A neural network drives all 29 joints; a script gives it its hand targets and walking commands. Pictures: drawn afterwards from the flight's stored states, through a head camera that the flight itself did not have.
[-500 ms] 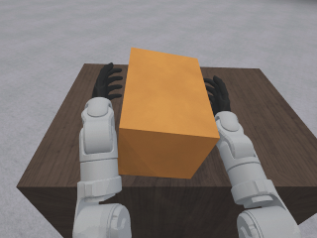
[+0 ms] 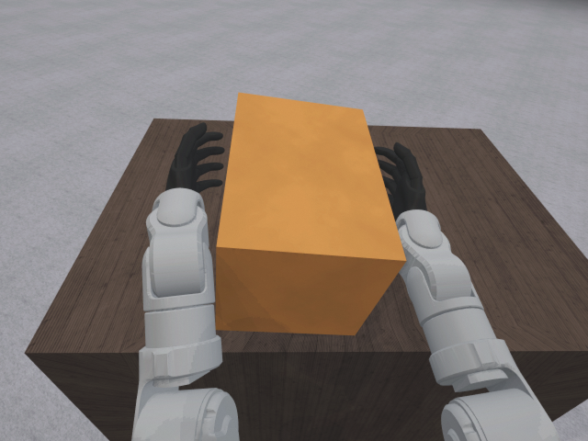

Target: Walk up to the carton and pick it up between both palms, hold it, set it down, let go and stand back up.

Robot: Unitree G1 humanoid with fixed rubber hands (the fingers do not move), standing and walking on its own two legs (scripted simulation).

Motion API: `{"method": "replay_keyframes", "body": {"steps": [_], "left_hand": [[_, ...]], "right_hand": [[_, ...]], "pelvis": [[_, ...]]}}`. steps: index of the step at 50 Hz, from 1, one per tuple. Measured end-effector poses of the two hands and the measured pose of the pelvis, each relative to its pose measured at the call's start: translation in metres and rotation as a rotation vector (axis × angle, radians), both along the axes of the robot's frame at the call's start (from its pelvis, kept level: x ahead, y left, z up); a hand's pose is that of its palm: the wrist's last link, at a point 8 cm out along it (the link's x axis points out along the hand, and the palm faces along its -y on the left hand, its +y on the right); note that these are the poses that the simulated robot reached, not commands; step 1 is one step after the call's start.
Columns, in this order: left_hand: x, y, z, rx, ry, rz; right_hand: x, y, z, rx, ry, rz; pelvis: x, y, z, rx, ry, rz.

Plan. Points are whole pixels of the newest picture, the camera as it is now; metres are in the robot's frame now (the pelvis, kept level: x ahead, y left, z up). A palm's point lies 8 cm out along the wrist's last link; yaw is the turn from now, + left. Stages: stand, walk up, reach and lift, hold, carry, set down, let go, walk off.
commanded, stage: hold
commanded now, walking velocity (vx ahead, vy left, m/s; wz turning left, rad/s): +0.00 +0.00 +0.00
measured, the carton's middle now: (295, 210) +0.38 +0.00 +0.14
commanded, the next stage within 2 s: set down in 1.34 s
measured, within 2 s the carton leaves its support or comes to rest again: neither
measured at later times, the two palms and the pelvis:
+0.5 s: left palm (184, 191) +0.35 +0.14 +0.20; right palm (407, 207) +0.35 -0.14 +0.18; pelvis +0.00 +0.00 +0.00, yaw +0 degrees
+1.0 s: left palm (185, 190) +0.36 +0.14 +0.20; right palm (407, 205) +0.35 -0.14 +0.18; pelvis -0.01 +0.00 +0.00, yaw +0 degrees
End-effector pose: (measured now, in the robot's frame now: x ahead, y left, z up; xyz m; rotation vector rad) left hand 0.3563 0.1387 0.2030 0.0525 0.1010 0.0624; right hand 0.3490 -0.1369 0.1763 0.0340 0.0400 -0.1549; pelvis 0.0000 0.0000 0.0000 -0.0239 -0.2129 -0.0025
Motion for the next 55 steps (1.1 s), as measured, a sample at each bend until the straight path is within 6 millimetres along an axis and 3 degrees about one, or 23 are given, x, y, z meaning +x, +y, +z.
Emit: {"method": "replay_keyframes", "body": {"steps": [55], "left_hand": [[-0.0004,0.0004,-0.0015,-0.007,0.009,0.004]], "right_hand": [[0.0007,0.0,0.0016,0.001,0.0,0.004]], "pelvis": [[-0.0038,-0.004,0.0001,0.004,0.005,0.003]]}}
